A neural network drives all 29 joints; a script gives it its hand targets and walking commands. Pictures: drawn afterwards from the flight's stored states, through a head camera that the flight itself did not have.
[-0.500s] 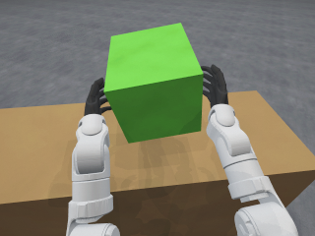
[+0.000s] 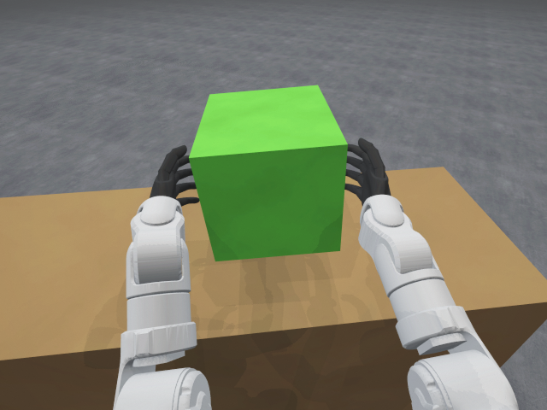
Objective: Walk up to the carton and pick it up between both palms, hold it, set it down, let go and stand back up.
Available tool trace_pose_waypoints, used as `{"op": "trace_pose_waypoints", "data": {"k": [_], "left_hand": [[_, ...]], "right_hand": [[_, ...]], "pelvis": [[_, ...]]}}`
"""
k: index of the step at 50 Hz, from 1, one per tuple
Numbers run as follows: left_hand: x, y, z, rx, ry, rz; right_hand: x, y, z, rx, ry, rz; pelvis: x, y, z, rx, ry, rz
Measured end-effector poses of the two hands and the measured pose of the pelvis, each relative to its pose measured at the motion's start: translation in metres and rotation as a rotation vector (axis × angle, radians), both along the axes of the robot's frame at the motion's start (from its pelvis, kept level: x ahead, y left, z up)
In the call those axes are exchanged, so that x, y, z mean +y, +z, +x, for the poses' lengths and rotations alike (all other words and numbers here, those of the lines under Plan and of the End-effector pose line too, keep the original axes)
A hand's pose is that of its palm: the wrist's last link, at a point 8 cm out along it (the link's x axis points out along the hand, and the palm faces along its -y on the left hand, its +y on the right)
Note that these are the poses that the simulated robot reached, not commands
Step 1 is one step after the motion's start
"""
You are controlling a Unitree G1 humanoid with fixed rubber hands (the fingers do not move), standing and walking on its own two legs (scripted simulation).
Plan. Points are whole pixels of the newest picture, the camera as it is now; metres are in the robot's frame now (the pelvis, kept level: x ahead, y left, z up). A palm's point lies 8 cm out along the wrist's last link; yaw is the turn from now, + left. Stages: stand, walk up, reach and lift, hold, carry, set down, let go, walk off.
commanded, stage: hold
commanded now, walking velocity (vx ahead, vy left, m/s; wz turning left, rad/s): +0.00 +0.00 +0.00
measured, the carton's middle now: (270, 167) +0.46 +0.01 +0.17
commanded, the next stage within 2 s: none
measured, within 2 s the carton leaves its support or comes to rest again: neither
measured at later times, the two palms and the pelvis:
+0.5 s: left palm (171, 226) +0.34 +0.16 +0.16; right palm (368, 211) +0.36 -0.13 +0.15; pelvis -0.01 +0.00 +0.00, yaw +0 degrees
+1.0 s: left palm (174, 208) +0.34 +0.15 +0.19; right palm (374, 190) +0.36 -0.14 +0.19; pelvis +0.00 +0.00 +0.00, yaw +0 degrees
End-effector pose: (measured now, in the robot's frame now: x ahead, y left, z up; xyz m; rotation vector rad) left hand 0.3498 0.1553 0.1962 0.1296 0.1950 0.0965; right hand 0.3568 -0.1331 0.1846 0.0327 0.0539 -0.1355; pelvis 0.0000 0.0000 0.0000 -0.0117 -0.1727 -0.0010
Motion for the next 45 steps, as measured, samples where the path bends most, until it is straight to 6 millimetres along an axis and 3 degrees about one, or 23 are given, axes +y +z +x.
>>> {"op": "trace_pose_waypoints", "data": {"k": [4, 7, 13, 15, 18, 23, 26, 28, 32, 35, 37, 41, 45], "left_hand": [[0.004, -0.032, 0.0, 0.125, -0.008, -0.018], [0.0, -0.039, -0.002, 0.113, 0.015, -0.03], [-0.007, 0.009, -0.01, -0.137, 0.063, -0.035], [-0.006, 0.018, -0.009, -0.149, 0.051, -0.016], [-0.001, 0.009, -0.006, -0.065, 0.015, 0.008], [0.003, -0.032, -0.006, 0.125, -0.013, -0.021], [-0.001, -0.041, -0.006, 0.127, 0.008, -0.031], [-0.006, -0.029, -0.007, 0.052, 0.031, -0.033], [-0.011, 0.013, -0.01, -0.142, 0.062, -0.031], [-0.009, 0.025, -0.006, -0.149, 0.04, -0.003], [-0.005, 0.019, -0.004, -0.088, 0.016, 0.013], [0.002, -0.015, -0.002, 0.079, -0.015, -0.021], [0.001, -0.04, -0.002, 0.143, -0.001, -0.032]], "right_hand": [[0.002, -0.027, 0.002, 0.102, 0.007, -0.013], [0.003, -0.029, 0.004, 0.082, -0.004, -0.015], [0.001, 0.022, 0.001, -0.15, -0.035, 0.009], [0.0, 0.029, -0.001, -0.161, -0.032, 0.012], [0.001, 0.015, -0.001, -0.072, -0.01, 0.002], [0.002, -0.025, -0.001, 0.102, 0.009, -0.011], [0.001, -0.032, 0.0, 0.097, 0.0, -0.006], [-0.001, -0.022, 0.001, 0.043, -0.021, -0.002], [-0.004, 0.016, -0.001, -0.124, -0.039, 0.016], [-0.004, 0.026, -0.003, -0.135, -0.031, 0.018], [-0.003, 0.017, -0.003, -0.077, -0.015, 0.011], [0.001, -0.013, -0.002, 0.071, 0.009, -0.004], [0.001, -0.03, 0.001, 0.103, 0.002, -0.002]], "pelvis": [[0.001, 0.0, -0.002, -0.003, 0.0, -0.001], [0.001, 0.0, -0.004, -0.005, 0.0, -0.001], [0.0, 0.0, 0.0, -0.001, 0.0, 0.0], [0.0, 0.0, 0.001, 0.0, 0.0, 0.0], [0.0, 0.0, 0.0, -0.001, 0.0, 0.0], [0.001, 0.0, -0.005, -0.006, 0.0, -0.001], [0.001, 0.0, -0.007, -0.01, 0.0, -0.001], [0.0, 0.0, -0.007, -0.01, 0.0, 0.0], [-0.002, 0.0, -0.003, -0.005, 0.0, 0.002], [-0.001, 0.0, 0.0, -0.001, 0.0, 0.002], [-0.001, 0.0, 0.0, -0.001, 0.0, 0.001], [0.0, 0.0, -0.002, -0.003, 0.0, -0.001], [0.001, 0.0, -0.005, -0.007, 0.0, -0.001]]}}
